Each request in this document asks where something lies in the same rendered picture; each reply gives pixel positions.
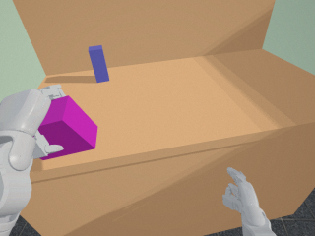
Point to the sponge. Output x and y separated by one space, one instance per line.
67 125

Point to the right robot forearm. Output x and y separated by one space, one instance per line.
255 222

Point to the table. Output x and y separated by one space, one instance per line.
191 92

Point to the right robot hand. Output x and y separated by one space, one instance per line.
243 194

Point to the left robot forearm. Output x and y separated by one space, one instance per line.
16 159

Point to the left robot hand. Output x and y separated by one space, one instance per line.
24 111

